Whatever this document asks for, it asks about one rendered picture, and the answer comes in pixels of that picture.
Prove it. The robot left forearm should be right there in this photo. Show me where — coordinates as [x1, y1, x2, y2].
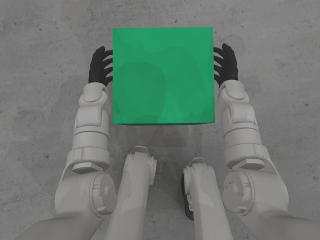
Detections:
[54, 82, 112, 212]

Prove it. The robot right upper arm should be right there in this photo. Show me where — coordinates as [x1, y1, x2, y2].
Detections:
[222, 168, 320, 240]

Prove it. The right robot shin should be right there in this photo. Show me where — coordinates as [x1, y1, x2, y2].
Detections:
[187, 157, 216, 211]

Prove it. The carton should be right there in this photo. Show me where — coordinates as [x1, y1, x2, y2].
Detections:
[112, 27, 215, 126]

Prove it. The robot left upper arm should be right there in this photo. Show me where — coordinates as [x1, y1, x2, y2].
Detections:
[14, 171, 118, 240]

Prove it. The right robot thigh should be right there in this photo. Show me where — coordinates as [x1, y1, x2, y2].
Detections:
[183, 163, 234, 240]

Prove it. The robot left hand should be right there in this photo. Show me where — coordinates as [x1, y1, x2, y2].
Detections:
[88, 46, 113, 87]

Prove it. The robot right hand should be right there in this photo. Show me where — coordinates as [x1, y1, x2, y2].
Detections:
[213, 43, 238, 88]

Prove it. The robot right forearm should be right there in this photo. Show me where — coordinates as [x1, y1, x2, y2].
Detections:
[215, 79, 289, 196]

